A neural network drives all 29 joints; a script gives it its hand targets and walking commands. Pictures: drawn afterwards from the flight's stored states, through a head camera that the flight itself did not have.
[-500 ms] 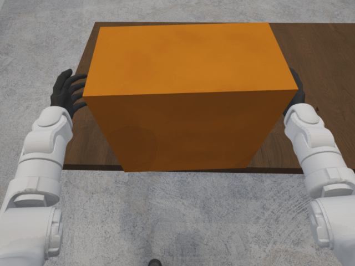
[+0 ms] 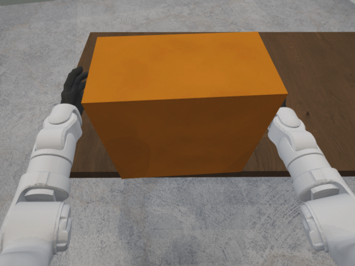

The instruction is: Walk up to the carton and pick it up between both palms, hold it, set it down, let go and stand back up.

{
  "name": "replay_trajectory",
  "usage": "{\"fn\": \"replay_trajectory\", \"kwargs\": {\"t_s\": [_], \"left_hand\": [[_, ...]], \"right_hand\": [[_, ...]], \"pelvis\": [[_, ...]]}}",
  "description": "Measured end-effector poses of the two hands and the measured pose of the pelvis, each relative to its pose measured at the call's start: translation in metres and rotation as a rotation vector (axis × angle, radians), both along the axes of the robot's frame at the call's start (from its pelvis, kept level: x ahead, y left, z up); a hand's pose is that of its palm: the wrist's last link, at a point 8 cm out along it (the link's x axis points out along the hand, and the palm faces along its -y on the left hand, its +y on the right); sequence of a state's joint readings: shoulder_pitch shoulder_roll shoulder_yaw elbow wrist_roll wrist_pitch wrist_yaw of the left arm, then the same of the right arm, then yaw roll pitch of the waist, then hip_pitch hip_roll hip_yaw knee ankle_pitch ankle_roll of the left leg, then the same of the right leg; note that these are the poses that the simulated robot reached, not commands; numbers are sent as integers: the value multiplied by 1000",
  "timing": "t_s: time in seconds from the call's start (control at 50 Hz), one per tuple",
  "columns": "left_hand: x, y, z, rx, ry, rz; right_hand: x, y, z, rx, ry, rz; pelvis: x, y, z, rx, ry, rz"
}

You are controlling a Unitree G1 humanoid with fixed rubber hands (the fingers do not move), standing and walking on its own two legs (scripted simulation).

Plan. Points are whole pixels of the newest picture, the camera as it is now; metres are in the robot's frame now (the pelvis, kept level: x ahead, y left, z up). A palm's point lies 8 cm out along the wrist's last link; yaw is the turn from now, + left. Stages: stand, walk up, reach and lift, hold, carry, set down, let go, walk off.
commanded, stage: reach and lift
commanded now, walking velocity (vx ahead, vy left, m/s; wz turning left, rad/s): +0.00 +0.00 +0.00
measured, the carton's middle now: (180, 115) +0.43 +0.01 +0.08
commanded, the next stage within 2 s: none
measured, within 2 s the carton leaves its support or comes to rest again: leaves its support in 1.76 s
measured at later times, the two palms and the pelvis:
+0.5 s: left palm (86, 112) +0.42 +0.22 +0.10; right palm (272, 110) +0.42 -0.19 +0.10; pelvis -0.01 -0.01 +0.00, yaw +0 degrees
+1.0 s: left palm (86, 112) +0.42 +0.22 +0.10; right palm (272, 111) +0.42 -0.19 +0.10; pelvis -0.01 +0.00 +0.00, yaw +0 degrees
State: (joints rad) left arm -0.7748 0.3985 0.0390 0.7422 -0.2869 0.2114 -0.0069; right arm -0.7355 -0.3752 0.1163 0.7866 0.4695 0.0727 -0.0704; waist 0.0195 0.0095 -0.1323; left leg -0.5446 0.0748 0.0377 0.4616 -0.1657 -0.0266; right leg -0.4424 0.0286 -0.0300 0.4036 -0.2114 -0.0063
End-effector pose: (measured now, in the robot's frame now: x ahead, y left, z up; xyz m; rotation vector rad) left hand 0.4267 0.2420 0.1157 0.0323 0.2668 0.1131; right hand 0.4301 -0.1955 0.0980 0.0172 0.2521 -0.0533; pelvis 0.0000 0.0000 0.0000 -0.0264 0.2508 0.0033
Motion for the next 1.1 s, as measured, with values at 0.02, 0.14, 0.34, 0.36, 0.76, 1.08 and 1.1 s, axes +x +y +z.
{"fn": "replay_trajectory", "kwargs": {"t_s": [0.02, 0.14, 0.34, 0.36, 0.76, 1.08, 1.1], "left_hand": [[0, -2, 0, -1, 0, -1], [-7, -14, -8, -10, 23, 1], [-14, -24, -20, -35, 28, 34], [-13, -24, -20, -35, 27, 35], [-9, -24, -17, -41, 12, 51], [-10, -24, -18, -42, -3, 50], [-10, -24, -18, -42, -3, 49]], "right_hand": [[0, 2, 0, -1, -1, 1], [-3, 3, 0, -6, 3, -26], [-7, 4, 0, -14, 15, -30], [-7, 4, 0, -15, 18, -30], [-10, 4, -2, -9, 32, -47], [-12, 4, -2, -13, 32, -50], [-12, 4, -2, -14, 32, -50]], "pelvis": [[0, 0, 0, 0, -3, 0], [-3, -1, 1, 2, -20, -1], [-8, -6, 0, 4, -8, -6], [-8, -6, 0, 4, -6, -6], [-13, -7, -3, 6, 12, -5], [-12, -4, -2, 6, 18, -8], [-12, -3, -2, 5, 19, -8]]}}
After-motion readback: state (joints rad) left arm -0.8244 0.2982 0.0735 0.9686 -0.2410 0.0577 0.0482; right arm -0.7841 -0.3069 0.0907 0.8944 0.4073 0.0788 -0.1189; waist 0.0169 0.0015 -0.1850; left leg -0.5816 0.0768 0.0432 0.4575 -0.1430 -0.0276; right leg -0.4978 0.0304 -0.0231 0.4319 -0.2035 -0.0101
